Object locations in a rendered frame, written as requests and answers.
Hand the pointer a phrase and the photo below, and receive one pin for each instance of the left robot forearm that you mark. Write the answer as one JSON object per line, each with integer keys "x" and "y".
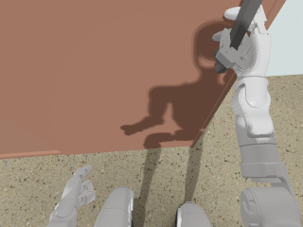
{"x": 65, "y": 214}

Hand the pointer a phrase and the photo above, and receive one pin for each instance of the right robot hand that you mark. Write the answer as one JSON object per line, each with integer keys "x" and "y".
{"x": 255, "y": 50}

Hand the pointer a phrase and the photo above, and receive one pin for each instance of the robot right thigh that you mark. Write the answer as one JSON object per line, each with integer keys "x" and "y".
{"x": 192, "y": 215}

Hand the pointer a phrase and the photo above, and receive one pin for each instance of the left robot hand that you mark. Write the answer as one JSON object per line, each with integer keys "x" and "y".
{"x": 76, "y": 190}

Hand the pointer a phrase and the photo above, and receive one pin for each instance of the robot left thigh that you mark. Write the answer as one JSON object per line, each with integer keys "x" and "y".
{"x": 116, "y": 209}

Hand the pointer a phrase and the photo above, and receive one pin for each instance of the handle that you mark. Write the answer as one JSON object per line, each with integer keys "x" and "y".
{"x": 244, "y": 19}

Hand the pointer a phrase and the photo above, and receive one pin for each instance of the robot right upper arm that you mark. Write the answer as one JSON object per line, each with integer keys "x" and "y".
{"x": 271, "y": 206}

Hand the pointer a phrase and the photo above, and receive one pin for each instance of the right robot forearm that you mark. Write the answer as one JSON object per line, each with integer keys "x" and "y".
{"x": 260, "y": 160}

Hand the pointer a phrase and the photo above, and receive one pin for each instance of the wardrobe door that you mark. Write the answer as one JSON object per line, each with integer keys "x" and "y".
{"x": 92, "y": 76}
{"x": 14, "y": 139}

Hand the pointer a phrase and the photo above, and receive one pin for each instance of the robot thigh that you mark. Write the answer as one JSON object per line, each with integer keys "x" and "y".
{"x": 192, "y": 215}
{"x": 116, "y": 209}

